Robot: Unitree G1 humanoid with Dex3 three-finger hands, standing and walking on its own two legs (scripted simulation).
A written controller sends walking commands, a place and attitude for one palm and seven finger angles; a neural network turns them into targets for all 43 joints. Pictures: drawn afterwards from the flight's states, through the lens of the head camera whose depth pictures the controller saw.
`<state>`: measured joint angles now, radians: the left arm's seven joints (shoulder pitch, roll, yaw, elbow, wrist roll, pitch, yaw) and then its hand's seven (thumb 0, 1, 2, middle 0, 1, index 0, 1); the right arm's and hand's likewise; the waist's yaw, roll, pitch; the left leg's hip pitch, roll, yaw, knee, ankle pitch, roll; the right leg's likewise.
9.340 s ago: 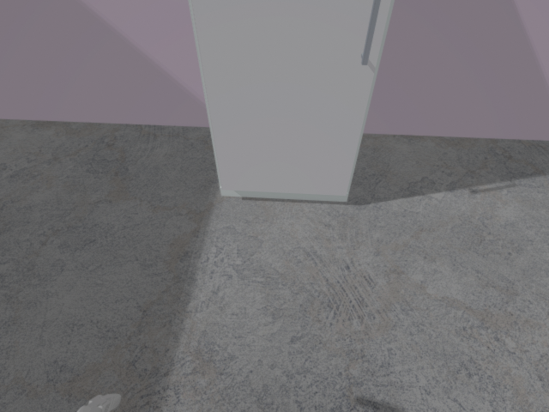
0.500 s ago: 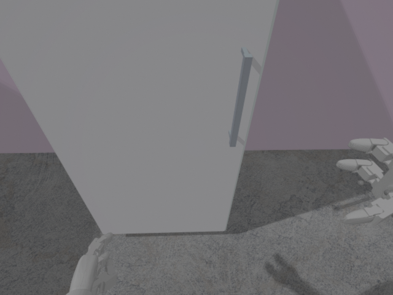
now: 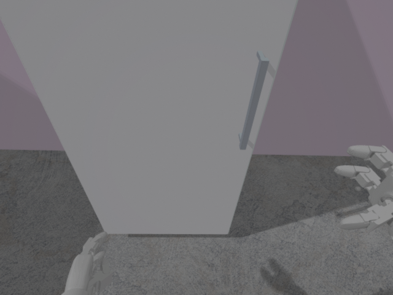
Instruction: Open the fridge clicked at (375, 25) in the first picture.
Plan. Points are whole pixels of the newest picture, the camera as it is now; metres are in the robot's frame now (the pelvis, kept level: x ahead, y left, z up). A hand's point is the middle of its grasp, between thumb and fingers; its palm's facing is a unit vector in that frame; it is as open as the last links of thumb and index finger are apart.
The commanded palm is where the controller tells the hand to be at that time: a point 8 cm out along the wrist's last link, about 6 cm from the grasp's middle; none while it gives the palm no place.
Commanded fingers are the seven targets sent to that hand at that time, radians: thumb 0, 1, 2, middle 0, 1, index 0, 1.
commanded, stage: move the hooked fingers beside the handle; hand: right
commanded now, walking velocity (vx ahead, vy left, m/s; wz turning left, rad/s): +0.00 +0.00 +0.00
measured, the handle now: (250, 105) +0.54 -0.13 +0.13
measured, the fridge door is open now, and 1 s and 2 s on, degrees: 0 0 0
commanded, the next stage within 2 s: none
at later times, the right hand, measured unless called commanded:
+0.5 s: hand (332, 164) +0.33 -0.25 +0.14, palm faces +0.05 +1.00 +0.00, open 14.0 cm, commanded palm +0.31 -0.30 +0.15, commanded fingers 0.00 0.50 -0.30 0.30 1.20 0.30 1.20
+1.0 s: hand (302, 138) +0.41 -0.22 +0.14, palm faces +0.04 +1.00 -0.01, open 14.0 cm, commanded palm +0.39 -0.26 +0.14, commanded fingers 0.00 0.50 -0.30 0.30 1.20 0.30 1.20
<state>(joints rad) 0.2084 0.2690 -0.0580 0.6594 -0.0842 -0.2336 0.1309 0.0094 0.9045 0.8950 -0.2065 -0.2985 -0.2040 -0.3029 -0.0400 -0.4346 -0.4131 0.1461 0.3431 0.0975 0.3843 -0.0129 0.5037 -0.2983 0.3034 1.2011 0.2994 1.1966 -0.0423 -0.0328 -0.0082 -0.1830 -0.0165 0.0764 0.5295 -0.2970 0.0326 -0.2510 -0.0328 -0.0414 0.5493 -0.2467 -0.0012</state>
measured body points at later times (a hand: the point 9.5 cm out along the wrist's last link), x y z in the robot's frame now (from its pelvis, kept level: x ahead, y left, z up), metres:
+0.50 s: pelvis +0.00 -0.01 +0.00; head -0.01 -0.01 +0.45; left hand +0.16 +0.23 -0.08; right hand +0.32 -0.31 +0.14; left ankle +0.00 +0.09 -0.73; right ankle +0.03 -0.12 -0.73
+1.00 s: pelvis +0.01 -0.02 +0.00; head +0.01 -0.02 +0.45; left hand +0.13 +0.24 -0.10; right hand +0.40 -0.27 +0.14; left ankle +0.00 +0.09 -0.73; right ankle +0.03 -0.12 -0.73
